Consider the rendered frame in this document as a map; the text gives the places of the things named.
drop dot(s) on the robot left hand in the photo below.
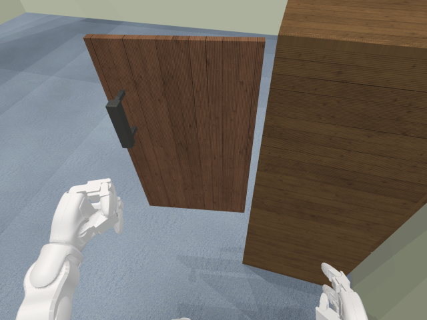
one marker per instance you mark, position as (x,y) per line
(76,220)

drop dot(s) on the cupboard door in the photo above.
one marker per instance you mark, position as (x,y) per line
(194,102)

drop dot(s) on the robot left forearm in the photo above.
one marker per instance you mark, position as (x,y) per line
(50,283)

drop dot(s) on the handle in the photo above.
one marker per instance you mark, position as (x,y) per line
(120,122)

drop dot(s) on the robot right hand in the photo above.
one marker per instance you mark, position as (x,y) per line
(347,305)

